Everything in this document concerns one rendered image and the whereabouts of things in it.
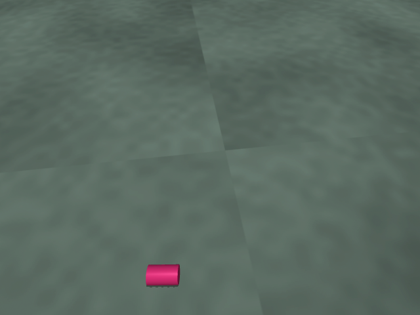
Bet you can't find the can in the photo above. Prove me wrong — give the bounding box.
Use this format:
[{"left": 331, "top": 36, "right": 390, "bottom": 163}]
[{"left": 146, "top": 264, "right": 180, "bottom": 285}]

